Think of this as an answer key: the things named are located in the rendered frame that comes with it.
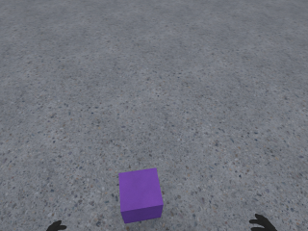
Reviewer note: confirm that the carton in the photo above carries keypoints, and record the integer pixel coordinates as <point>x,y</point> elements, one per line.
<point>140,195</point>

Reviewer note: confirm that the robot right hand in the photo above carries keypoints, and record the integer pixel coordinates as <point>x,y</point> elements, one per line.
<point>261,220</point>

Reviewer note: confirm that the robot left hand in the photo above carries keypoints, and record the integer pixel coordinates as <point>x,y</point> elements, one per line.
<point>55,226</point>

